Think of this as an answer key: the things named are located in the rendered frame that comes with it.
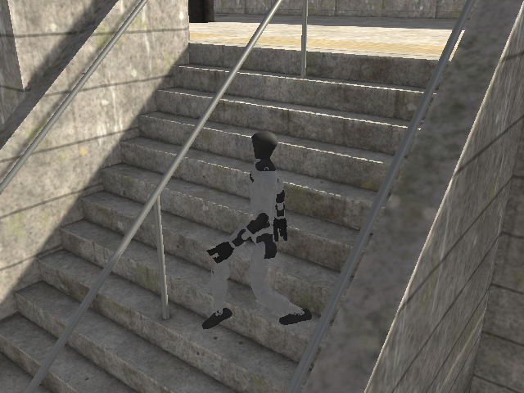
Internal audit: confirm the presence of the left robot hand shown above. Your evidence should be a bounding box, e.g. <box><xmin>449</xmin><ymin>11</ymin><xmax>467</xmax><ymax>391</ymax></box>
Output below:
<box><xmin>207</xmin><ymin>242</ymin><xmax>234</xmax><ymax>264</ymax></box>

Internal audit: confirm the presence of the robot torso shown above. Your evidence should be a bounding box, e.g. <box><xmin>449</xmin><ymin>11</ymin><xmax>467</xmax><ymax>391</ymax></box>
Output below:
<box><xmin>249</xmin><ymin>161</ymin><xmax>278</xmax><ymax>244</ymax></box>

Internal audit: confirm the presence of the robot left shin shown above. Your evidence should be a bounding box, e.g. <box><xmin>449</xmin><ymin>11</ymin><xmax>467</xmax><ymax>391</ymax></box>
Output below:
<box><xmin>255</xmin><ymin>291</ymin><xmax>305</xmax><ymax>315</ymax></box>

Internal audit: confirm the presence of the right robot hand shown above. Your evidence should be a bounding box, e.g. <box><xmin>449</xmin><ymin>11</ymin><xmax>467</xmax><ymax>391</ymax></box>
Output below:
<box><xmin>273</xmin><ymin>217</ymin><xmax>287</xmax><ymax>242</ymax></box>

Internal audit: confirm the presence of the robot right forearm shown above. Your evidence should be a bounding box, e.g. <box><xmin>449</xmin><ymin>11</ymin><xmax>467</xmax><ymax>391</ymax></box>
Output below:
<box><xmin>275</xmin><ymin>190</ymin><xmax>285</xmax><ymax>219</ymax></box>

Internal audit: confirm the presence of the left robot upper arm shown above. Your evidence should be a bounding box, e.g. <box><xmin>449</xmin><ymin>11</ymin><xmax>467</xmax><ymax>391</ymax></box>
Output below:
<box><xmin>255</xmin><ymin>173</ymin><xmax>276</xmax><ymax>223</ymax></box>

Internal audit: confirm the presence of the robot left forearm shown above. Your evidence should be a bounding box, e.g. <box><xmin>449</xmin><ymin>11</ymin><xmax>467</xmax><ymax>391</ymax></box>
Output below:
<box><xmin>228</xmin><ymin>213</ymin><xmax>269</xmax><ymax>249</ymax></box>

